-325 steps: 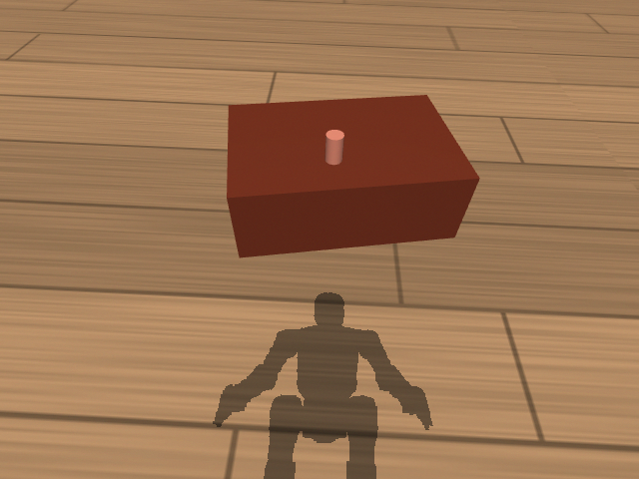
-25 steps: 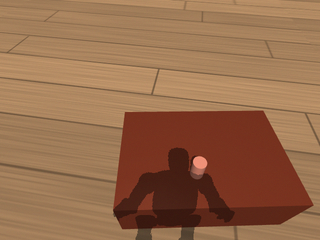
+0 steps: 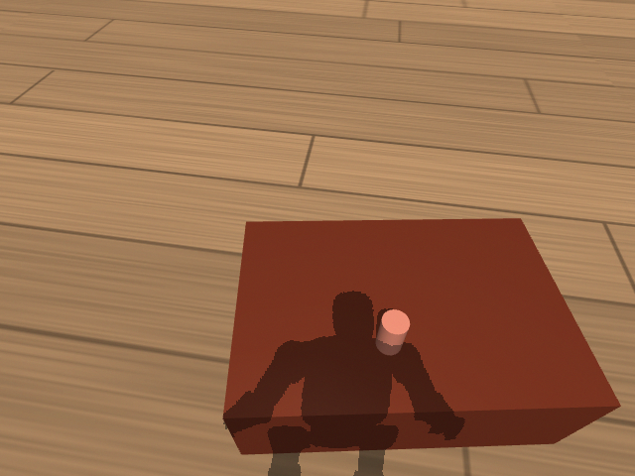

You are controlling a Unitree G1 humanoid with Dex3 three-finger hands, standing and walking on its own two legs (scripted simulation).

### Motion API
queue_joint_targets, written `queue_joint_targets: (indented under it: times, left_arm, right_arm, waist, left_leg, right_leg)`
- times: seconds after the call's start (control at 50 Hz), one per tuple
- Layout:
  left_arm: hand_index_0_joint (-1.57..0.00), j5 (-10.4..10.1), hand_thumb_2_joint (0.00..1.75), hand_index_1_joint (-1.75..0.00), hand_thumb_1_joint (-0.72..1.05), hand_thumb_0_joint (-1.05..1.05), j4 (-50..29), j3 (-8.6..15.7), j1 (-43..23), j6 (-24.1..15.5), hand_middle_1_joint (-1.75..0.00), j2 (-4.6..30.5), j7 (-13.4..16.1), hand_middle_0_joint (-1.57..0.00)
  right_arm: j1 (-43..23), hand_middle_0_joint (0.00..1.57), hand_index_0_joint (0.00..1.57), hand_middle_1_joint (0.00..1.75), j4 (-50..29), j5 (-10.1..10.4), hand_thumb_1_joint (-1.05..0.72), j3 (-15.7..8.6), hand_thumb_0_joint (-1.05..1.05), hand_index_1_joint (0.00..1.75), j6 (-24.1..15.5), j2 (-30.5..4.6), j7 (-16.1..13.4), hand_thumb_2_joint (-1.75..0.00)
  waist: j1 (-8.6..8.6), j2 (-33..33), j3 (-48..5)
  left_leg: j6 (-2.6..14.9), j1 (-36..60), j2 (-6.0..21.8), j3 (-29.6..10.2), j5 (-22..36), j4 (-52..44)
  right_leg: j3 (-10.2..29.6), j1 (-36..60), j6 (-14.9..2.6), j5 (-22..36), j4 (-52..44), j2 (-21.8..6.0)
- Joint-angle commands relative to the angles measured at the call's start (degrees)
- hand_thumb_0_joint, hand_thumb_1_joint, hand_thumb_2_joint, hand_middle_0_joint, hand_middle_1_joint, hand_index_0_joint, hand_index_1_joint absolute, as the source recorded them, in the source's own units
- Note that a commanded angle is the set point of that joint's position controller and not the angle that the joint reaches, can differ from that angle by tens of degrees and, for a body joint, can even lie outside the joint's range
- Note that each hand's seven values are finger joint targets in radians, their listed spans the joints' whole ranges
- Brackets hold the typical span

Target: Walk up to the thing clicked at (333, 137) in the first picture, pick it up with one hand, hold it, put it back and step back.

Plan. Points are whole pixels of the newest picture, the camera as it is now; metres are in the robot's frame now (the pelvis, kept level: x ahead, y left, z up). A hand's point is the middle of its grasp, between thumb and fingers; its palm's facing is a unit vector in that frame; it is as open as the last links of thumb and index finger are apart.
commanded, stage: stand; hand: right
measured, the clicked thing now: (391, 332) +0.53 -0.18 -0.40
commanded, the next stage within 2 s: go down in 0.16 s
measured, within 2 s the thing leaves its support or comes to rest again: neither
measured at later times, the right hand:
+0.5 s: hand out of the picture +0.15 -0.25 -0.16, palm faces +0.05 +0.95 -0.32, open 10.9 cm
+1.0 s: hand out of the picture +0.14 -0.27 -0.16, palm faces +0.06 +0.94 -0.33, open 17.2 cm
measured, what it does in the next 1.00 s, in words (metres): stands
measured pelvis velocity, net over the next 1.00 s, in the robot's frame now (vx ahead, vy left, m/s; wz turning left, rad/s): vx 0.00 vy -0.01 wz -0.03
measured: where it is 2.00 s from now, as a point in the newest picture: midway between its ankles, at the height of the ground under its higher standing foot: outside the picture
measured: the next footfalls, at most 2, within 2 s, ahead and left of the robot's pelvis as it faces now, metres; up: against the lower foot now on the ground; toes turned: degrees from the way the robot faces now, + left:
none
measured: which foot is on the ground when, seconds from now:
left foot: down 0.00-1.00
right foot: down 0.00-1.00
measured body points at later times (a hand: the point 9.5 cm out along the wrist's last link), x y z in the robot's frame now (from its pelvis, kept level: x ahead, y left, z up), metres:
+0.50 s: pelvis -0.01 +0.01 -0.01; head +0.04 +0.00 +0.43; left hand +0.08 +0.27 -0.13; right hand +0.14 -0.30 -0.13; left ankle +0.00 +0.14 -0.75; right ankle -0.03 -0.12 -0.75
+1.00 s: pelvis +0.00 -0.01 -0.04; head +0.05 -0.02 +0.41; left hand +0.14 +0.25 -0.13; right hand +0.14 -0.32 -0.14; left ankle +0.00 +0.14 -0.75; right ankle -0.03 -0.12 -0.75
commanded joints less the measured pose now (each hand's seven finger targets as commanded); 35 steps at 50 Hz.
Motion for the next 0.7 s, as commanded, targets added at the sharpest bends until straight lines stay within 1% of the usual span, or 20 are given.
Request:
queue_joint_targets:
  times: [0.0,0.06,0.12,0.22,0.24,0.26,0.28,0.3,0.32,0.36,0.38,0.4,0.42,0.44,0.48,0.52,0.54,0.58,0.64,0.68]
  left_arm:
    - [-0.2,-0.11,0.9,-0.3,0.9,0.0,-3.06,2.57,-1.67,-1.13,-0.3,12.68,0.59,-0.2]
    - [-0.2,-0.15,0.9,-0.3,0.9,0.0,-3.07,2.5,-1.81,-1.08,-0.3,12.4,0.51,-0.2]
    - [-0.2,-0.12,0.9,-0.3,0.9,0.0,-3.12,2.46,-1.35,-1.08,-0.3,12.37,0.53,-0.2]
    - [-0.2,-0.14,0.9,-0.3,0.9,0.0,-3.21,2.55,-1.74,-1.11,-0.3,12.57,0.58,-0.2]
    - [-0.18,-0.16,0.94,-0.31,0.85,0.0,-3.13,2.44,-1.7,-1.13,-0.3,12.41,0.59,-0.2]
    - [-0.22,-3.1,0.94,-0.32,0.93,0.0,-18.97,1.67,-0.62,-3.73,-0.32,3.33,1.43,-0.22]
    - [-0.21,-3.5,0.92,-0.32,0.91,0.0,-16.28,1.97,1.82,-3.39,-0.31,4.88,1.88,-0.21]
    - [-0.21,-3.49,0.92,-0.31,0.91,0.0,-16.28,2.89,3.34,-2.85,-0.31,6.02,2.21,-0.22]
    - [-0.21,-3.16,0.91,-0.32,0.9,0.0,-16.68,3.94,5.21,-2.6,-0.31,6.48,2.39,-0.22]
    - [-0.22,-2.51,0.91,-0.32,0.91,0.0,-19.69,5.21,7.88,-2.37,-0.31,6.27,2.67,-0.22]
    - [-0.21,-2.05,0.9,-0.31,0.9,0.0,-21.22,5.46,9.52,-2.38,-0.31,5.75,2.57,-0.21]
    - [-0.21,-1.88,0.9,-0.31,0.89,0.0,-21.7,5.7,10.26,-2.36,-0.31,5.5,2.52,-0.21]
    - [-0.21,-1.91,0.89,-0.31,0.9,0.0,-23.65,5.28,9.22,-2.67,-0.31,4.91,2.46,-0.21]
    - [-0.21,-1.97,0.89,-0.31,0.91,0.0,-25.54,5.09,8.67,-2.92,-0.31,4.7,2.48,-0.21]
    - [-0.21,-2.3,0.89,-0.3,0.9,0.0,-27.64,4.76,6.76,-3.1,-0.3,4.22,2.59,-0.21]
    - [-0.2,-2.38,0.89,-0.31,0.89,0.0,-29.39,4.4,6.12,-3.47,-0.3,3.69,2.67,-0.21]
    - [-0.2,-2.52,0.89,-0.31,0.89,0.0,-30.43,4.42,5.93,-3.68,-0.3,3.81,2.81,-0.21]
    - [-0.2,-2.64,0.89,-0.31,0.9,0.0,-31.01,4.24,5.92,-4.28,-0.3,3.72,2.94,-0.21]
    - [-0.2,-2.49,0.88,-0.3,0.91,0.0,-31.6,4.21,6.38,-5.23,-0.3,3.61,3.02,-0.2]
    - [-0.2,-2.19,0.89,-0.31,0.91,0.0,-31.46,4.33,7.15,-6.0,-0.3,3.49,3.23,-0.2]
  right_arm:
    - [-2.14,0.2,0.2,0.3,-3.62,-0.1,-0.9,-1.93,0.0,0.3,-1.18,-11.88,-0.57,-0.9]
    - [-2.0,0.2,0.2,0.3,-3.42,-0.11,-0.9,-2.01,0.0,0.3,-1.14,-12.33,-0.59,-0.9]
    - [-2.21,0.2,0.2,0.3,-3.54,-0.06,-0.9,-2.12,0.0,0.3,-1.21,-12.4,-0.57,-0.9]
    - [-1.98,0.2,0.2,0.3,-3.62,-0.19,-0.9,-2.06,0.0,0.3,-1.18,-12.07,-0.57,-0.9]
    - [-2.01,0.12,0.12,0.22,-3.55,-0.08,-0.82,-2.07,0.0,0.22,-1.14,-12.16,-0.54,-0.82]
    - [-22.12,0.06,0.04,0.14,-23.66,3.01,-0.74,-4.59,0.0,0.14,-6.2,-3.01,-1.03,-0.74]
    - [-24.95,0.05,0.04,0.06,-17.48,1.71,-0.66,-4.91,0.0,0.06,-5.6,-5.68,-1.02,-0.66]
    - [-17.72,0.06,0.05,0.05,-11.33,0.38,-0.58,-7.0,0.0,0.05,-3.96,-9.95,-0.6,-0.58]
    - [-15.93,0.07,0.05,0.04,-7.39,-0.39,-0.5,-8.77,0.0,0.04,-2.83,-11.8,-0.08,-0.5]
    - [-16.45,0.08,0.06,0.04,-6.84,-3.22,-0.34,-13.19,0.0,0.04,-1.91,-16.89,0.73,-0.34]
    - [-11.54,0.08,0.06,0.04,-7.4,-4.71,-0.26,-13.93,0.0,0.04,-1.4,-16.16,1.25,-0.26]
    - [-6.53,0.08,0.06,0.03,-6.94,-5.27,-0.21,-13.75,0.0,0.03,-0.42,-14.14,1.74,-0.18]
    - [-3.87,0.1,0.07,0.02,-7.97,-5.66,-0.18,-14.59,0.0,0.02,0.74,-14.47,2.11,-0.13]
    - [-4.14,0.1,0.07,0.02,-9.93,-5.8,-0.13,-15.32,0.0,0.02,1.88,-14.82,2.05,-0.11]
    - [-7.27,0.11,0.08,0.02,-14.87,-5.71,-0.02,-14.02,0.0,0.02,4.52,-13.8,2.24,-0.07]
    - [-6.25,0.09,0.07,0.03,-15.56,-4.91,0.1,-11.67,0.0,0.03,7.12,-9.46,2.87,-0.06]
    - [-6.69,0.09,0.07,0.03,-18.15,-4.57,0.16,-11.44,0.0,0.03,8.22,-9.18,3.11,-0.05]
    - [-6.18,0.07,0.06,0.04,-20.03,-4.23,0.28,-11.24,0.0,0.04,9.8,-9.13,3.46,-0.05]
    - [-5.24,0.06,0.05,0.05,-24.44,-4.14,0.41,-12.07,0.0,0.05,11.28,-10.13,3.6,-0.04]
    - [-6.49,0.06,0.05,0.05,-28.25,-4.66,0.46,-12.79,0.0,0.05,11.21,-11.36,3.4,-0.03]
  waist:
    - [-0.28,-0.24,-4.11]
    - [-0.19,0.51,-3.63]
    - [0.0,0.19,-4.15]
    - [-0.17,-0.25,-4.15]
    - [-0.14,-0.18,-3.92]
    - [5.65,-1.11,0.67]
    - [3.37,0.96,-2.01]
    - [2.83,1.31,-0.55]
    - [2.57,2.65,-2.55]
    - [0.99,1.73,-11.99]
    - [-0.12,1.06,-15.4]
    - [-1.4,-0.73,-14.98]
    - [-2.3,-1.98,-15.69]
    - [-2.47,-2.37,-16.68]
    - [-2.04,-4.13,-14.51]
    - [-0.56,-2.31,-11.23]
    - [-0.42,-2.26,-10.71]
    - [-0.21,-1.45,-9.06]
    - [0.26,-2.03,-9.47]
    - [0.66,-2.18,-12.11]
  left_leg:
    - [1.92,3.03,6.03,-4.61,10.87,-1.53]
    - [2.2,2.97,6.13,-4.4,9.13,-1.53]
    - [2.0,3.55,6.27,-4.78,11.58,-1.58]
    - [2.02,2.88,6.06,-4.42,10.6,-1.46]
    - [2.09,2.98,6.25,-4.64,10.89,-1.42]
    - [1.31,-7.84,-2.43,0.63,6.89,2.49]
    - [1.22,-6.17,-2.42,0.84,6.57,3.26]
    - [1.34,-7.31,-2.05,0.88,3.44,3.46]
    - [1.23,-7.66,-1.71,0.68,2.18,4.33]
    - [1.34,-3.91,-1.15,0.3,6.67,7.57]
    - [1.64,-2.28,-1.24,0.31,8.71,8.62]
    - [2.12,-2.62,-1.28,0.59,9.27,9.36]
    - [2.21,-1.23,-1.31,0.92,10.05,9.2]
    - [2.27,-0.37,-1.41,1.06,10.84,9.08]
    - [2.48,-1.87,-1.75,1.12,8.77,8.45]
    - [2.57,-4.9,-2.32,1.72,5.44,8.51]
    - [2.57,-5.68,-2.42,1.84,4.37,8.4]
    - [2.67,-8.0,-2.7,2.32,1.04,9.09]
    - [2.65,-9.99,-2.92,2.49,0.4,10.84]
    - [2.47,-10.41,-2.72,2.13,1.38,12.27]
  right_leg:
    - [5.03,-1.32,-1.19,11.51,-2.82,-7.25]
    - [5.29,-1.44,-1.25,9.74,-3.1,-7.4]
    - [4.91,-1.51,-1.24,11.22,-2.68,-7.01]
    - [5.07,-0.93,-1.33,11.02,-2.71,-7.3]
    - [5.03,-0.77,-1.32,11.26,-2.75,-7.34]
    - [-0.1,-8.21,-1.45,6.42,1.74,0.36]
    - [0.18,-7.69,-1.38,6.34,2.81,0.55]
    - [0.39,-9.24,-1.51,3.73,3.73,0.92]
    - [0.24,-10.67,-1.7,2.97,5.51,1.2]
    - [-0.26,-11.77,-1.31,8.0,9.37,1.72]
    - [-0.33,-11.73,-0.93,10.57,10.04,1.81]
    - [-0.27,-12.52,-0.5,11.99,10.24,1.99]
    - [-0.45,-12.31,-0.2,13.24,10.33,2.16]
    - [-0.42,-12.22,-0.06,13.98,10.34,2.17]
    - [-0.14,-13.5,-0.1,11.82,9.74,1.87]
    - [0.31,-15.05,-0.41,8.36,9.71,1.16]
    - [0.38,-15.11,-0.58,7.28,9.93,1.05]
    - [0.86,-16.49,-0.6,4.27,10.2,0.71]
    - [1.33,-16.81,-0.73,3.57,11.5,0.46]
    - [1.37,-16.5,-0.89,4.44,13.28,0.51]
